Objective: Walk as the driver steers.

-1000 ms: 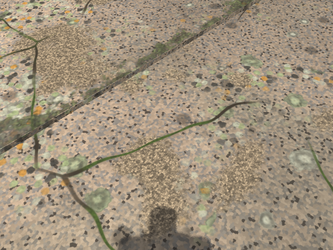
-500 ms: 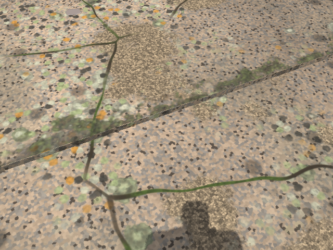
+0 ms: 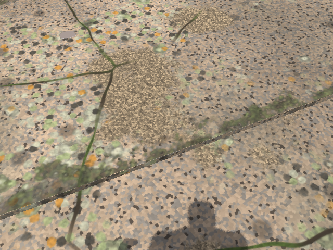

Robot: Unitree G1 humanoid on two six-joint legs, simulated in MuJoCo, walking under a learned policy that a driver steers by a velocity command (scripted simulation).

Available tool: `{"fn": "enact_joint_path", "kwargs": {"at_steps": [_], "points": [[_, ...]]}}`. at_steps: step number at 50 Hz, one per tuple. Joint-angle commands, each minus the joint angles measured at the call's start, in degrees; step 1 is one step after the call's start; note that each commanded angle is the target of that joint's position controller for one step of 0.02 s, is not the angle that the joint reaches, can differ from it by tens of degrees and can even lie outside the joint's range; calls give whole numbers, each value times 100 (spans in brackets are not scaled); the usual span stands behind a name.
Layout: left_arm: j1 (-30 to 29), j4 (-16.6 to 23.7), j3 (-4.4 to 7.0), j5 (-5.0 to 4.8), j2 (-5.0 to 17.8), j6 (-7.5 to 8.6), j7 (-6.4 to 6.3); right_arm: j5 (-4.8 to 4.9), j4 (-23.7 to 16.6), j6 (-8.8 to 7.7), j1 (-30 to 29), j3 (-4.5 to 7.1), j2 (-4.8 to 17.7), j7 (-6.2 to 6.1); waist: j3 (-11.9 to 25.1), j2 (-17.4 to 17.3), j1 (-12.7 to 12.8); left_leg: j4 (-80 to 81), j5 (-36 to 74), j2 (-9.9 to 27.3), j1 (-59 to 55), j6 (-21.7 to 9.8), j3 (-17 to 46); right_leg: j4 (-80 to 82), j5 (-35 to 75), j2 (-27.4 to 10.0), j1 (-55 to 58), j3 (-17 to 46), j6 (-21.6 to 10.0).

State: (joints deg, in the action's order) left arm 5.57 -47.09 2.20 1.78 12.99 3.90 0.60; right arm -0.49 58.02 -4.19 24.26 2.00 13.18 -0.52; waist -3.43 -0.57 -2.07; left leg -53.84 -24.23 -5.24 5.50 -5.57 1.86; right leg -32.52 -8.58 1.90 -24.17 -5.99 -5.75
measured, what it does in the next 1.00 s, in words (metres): walks ahead: left foot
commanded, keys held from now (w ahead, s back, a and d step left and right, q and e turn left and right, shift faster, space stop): w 1.00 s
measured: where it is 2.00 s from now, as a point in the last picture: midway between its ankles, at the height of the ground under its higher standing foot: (171, 118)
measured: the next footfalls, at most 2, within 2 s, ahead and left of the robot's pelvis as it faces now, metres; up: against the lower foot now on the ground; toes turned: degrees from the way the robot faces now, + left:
left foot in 0.48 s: +0.42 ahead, +0.11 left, +0.00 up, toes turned +3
right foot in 1.02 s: +0.71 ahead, -0.08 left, +0.00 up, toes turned -5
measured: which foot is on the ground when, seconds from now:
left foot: up 0.00-0.46, down 0.48-1.00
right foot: down 0.00-0.50, up 0.52-1.00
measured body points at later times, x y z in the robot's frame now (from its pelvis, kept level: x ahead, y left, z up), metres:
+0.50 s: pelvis +0.27 +0.03 +0.00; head +0.31 +0.04 +0.45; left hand +0.21 +0.28 -0.14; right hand +0.47 -0.20 -0.10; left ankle +0.39 +0.11 -0.72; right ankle +0.10 -0.07 -0.71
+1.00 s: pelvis +0.54 +0.02 +0.01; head +0.57 +0.01 +0.46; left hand +0.73 +0.24 -0.10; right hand +0.45 -0.22 -0.14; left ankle +0.39 +0.11 -0.72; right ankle +0.67 -0.08 -0.71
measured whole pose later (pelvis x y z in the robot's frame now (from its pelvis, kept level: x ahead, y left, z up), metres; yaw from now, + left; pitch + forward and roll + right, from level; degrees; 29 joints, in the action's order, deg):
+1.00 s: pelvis +0.54 +0.02 +0.01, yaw -1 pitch +1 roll +2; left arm 1.5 -48.6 1.3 1.5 11.9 2.8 1.5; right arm -1.4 60.7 -5.1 26.1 1.9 11.4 -0.4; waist -2.4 1.3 -3.5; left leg -12.0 -20.1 -3.5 -7.2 -2.3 -4.3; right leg -32.7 -6.5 -2.4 -29.3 -4.4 -4.2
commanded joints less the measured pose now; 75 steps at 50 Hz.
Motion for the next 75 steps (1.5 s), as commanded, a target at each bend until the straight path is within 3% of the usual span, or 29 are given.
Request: {"fn": "enact_joint_path", "kwargs": {"at_steps": [1, 3, 6, 13, 18, 21, 23, 24, 25, 26, 27, 28, 30, 33, 39, 46, 49, 51, 52, 53, 54, 55, 56, 58, 61, 66, 69, 73, 75], "points": [[989, -147, 230, -128, 690, -24, 36, -64, -538, -105, -169, 130, 677, 55, 475, 153, 385, -2153, 427, 545, 2852, -48, 326, 1969, -874, -2129, 2333, 3167, -1132], [886, -302, 107, -101, 362, 47, 13, -130, -577, -2, -241, 102, 475, 124, 5, 270, 87, -1483, 700, 863, 2427, 24, 230, 2337, -357, -1590, 1364, 2180, -743], [1248, -540, 126, -120, 519, 191, 10, -175, -572, 133, -228, 60, 305, 220, 55, 371, -30, -1090, 993, 990, 2347, 205, -2, 2540, 483, -1375, 1180, 1584, -724], [1888, -793, 124, -164, 622, 216, 19, -111, -1133, 145, -1928, -29, 227, 260, -167, 385, 342, 991, 2334, 1121, 3007, 509, -453, 2683, 1439, -1057, 1744, 873, -535], [2283, -964, 120, -99, 689, 185, -43, -90, -1368, 103, -2619, -57, 265, 241, -167, 463, 551, 1935, 2353, 907, 2910, 369, -562, 2359, 2151, -1307, 2616, 842, -507], [2141, -1001, 145, -58, 796, 148, -104, -102, -1369, 38, -2440, -1, 398, 209, -84, 520, 350, 2305, 1705, 718, 2454, 125, -572, 1839, 3186, -1497, 3012, 825, -420], [1958, -999, 150, -64, 840, 105, -112, -152, -962, -43, -1216, 108, 557, 127, 540, 405, -203, 2859, 1653, 373, 930, -125, -729, 408, 4202, -1292, 2890, 593, -249], [1926, -909, 100, -103, 725, 111, -105, -266, -669, -105, -213, 214, 845, 61, 1170, 164, -556, 2862, 1658, 873, -558, -358, -214, -872, 3209, -1057, 2004, 428, -139], [2418, -684, -42, -335, 170, 128, -42, -386, -600, -100, 489, 398, 1506, 11, 2049, -1075, -499, 3093, 1054, 2608, -2370, -1045, 2309, -3073, 435, -239, -3, 4, 164], [2370, -765, 83, -221, 572, 112, -66, -170, -578, -15, 297, 406, 1416, 76, 2123, -991, -420, 3730, 1206, 2954, -2323, -1264, 3625, -3969, -2146, 161, -856, 626, 108], [1907, -671, 143, -144, 693, 91, -68, -54, -643, 13, -320, 338, 1145, 98, 1197, -506, -169, 3770, 1002, 2673, -1541, -1097, 2695, -4137, -1715, -231, -1199, 901, 47], [1628, -607, 108, -130, 572, 121, -29, -42, -703, -15, -723, 242, 773, 123, 668, -256, -51, 4018, 1237, 2426, -766, -950, 2053, -3849, -1279, -443, -1150, 897, 51], [1595, -633, 100, -11, 430, 16, 26, -16, -614, -77, -973, 140, 436, 98, 219, -352, 276, 4394, 1700, 1907, 161, -579, 1176, -3231, -906, -720, -686, 835, 142], [1574, -643, 84, 40, 303, -135, 124, 15, -414, -196, -664, 145, 518, 80, 240, -319, 413, 4615, 2365, 1728, 338, -620, 698, -3010, -584, -767, -585, 671, 306], [205, -187, 57, -4, 321, -172, 149, 14, -167, -195, -93, 133, 564, 79, -136, -234, 172, 4882, 2679, 1558, -30, -634, 254, -1700, 463, -911, -1429, 434, 546], [-759, 190, -12, -38, 312, -109, 116, -64, 83, -159, 427, 131, 638, 12, -253, -345, -69, 4530, 3732, 1749, -966, -547, 30, -282, 606, -612, -1220, 224, 318], [-330, 116, 40, -31, 399, -40, 60, -105, 117, -134, 253, 159, 721, -39, -60, -402, 204, 3793, 5201, 1837, -1178, -421, -103, 33, -36, -333, -440, 107, 40], [1258, -430, 173, 33, 586, 60, -35, -70, 89, -95, 56, 163, 750, -29, 750, -156, 875, 1906, 5774, 1483, -758, -238, -399, 598, 127, -23, 1486, -33, -196], [2263, -645, 308, 173, 1064, 108, -106, -9, -88, -105, 80, 93, 553, -17, 1443, 381, 1158, 222, 3894, 1168, 443, -99, -596, 690, -95, -1183, 2996, 1219, -473], [2392, -676, 448, 182, 1647, 68, -80, 166, -148, -99, 789, 5, -24, 39, 1928, 1729, 738, -1769, -474, 34, 2445, 125, -689, 1412, -165, -2717, 4194, 4045, -1240], [1942, -615, 421, -68, 1377, -1, -23, 3, -91, -62, 425, 144, 527, 19, 1619, 773, 687, -2286, -390, 322, 2894, 20, 164, 1674, -654, -2453, 3723, 4210, -1177], [1341, -516, 311, -105, 973, -1, -8, -22, -230, -77, -35, 165, 515, 47, 804, 470, 476, -2265, 122, 598, 3141, -6, 126, 1738, -803, -2278, 2937, 3305, -1017], [1081, -498, 217, -80, 626, 36, 21, -25, -286, -103, -287, 139, 404, 75, 415, 216, 378, -1998, 514, 796, 3025, 2, 82, 1986, -429, -1998, 2283, 2723, -847], [956, -611, 104, -97, 286, 94, -15, -144, -250, 26, -231, 122, 228, 149, 202, 363, 69, -1578, 878, 1026, 2568, 96, 16, 2274, 6, -1486, 1580, 1877, -498], [1468, -870, 125, -110, 433, 213, -34, -168, -274, 171, -284, 115, 106, 203, 203, 450, 0, -1692, 1000, 1024, 2709, 250, -192, 2358, 901, -1439, 1494, 1502, -675], [2083, -1077, 90, -99, 438, 206, -67, -199, -729, 257, -1476, 108, 161, 211, -106, 277, 184, -1601, 1461, 1309, 4220, 420, -338, 2569, 710, -1364, 2001, 1319, -710], [2307, -1099, 52, -69, 386, 178, -92, -185, -1030, 275, -2169, 16, 57, 225, -265, 259, 333, -755, 1483, 1283, 4280, 479, -575, 2680, 1051, -1281, 2066, 1082, -691], [2655, -1199, 37, -60, 449, 164, -112, -119, -1263, 247, -2628, -82, -55, 227, -289, 470, 469, 330, 1421, 990, 3792, 295, -897, 2563, 2497, -1391, 2544, 797, -633], [2636, -1240, 32, -59, 478, 147, -111, -107, -1318, 203, -2571, -73, -11, 211, -231, 566, 366, 766, 1174, 806, 3390, 87, -1007, 2321, 3332, -1480, 2820, 661, -576]]}}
